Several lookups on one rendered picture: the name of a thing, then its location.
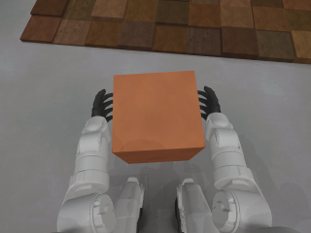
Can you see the right robot upper arm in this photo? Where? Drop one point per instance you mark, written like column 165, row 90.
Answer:
column 241, row 211

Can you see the robot right forearm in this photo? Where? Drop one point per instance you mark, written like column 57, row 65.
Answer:
column 230, row 169

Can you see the left robot hand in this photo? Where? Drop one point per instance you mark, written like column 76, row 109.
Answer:
column 99, row 106

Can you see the left robot upper arm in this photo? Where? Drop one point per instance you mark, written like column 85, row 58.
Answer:
column 92, row 213

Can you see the right robot thigh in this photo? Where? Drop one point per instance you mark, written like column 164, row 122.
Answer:
column 198, row 215

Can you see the right robot foot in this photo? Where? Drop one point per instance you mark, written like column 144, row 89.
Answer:
column 177, row 215

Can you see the robot left forearm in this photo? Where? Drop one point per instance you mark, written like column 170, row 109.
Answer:
column 91, row 165

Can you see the right robot hand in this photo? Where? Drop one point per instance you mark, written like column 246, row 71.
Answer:
column 211, row 102

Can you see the carton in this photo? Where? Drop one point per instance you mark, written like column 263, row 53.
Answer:
column 156, row 117

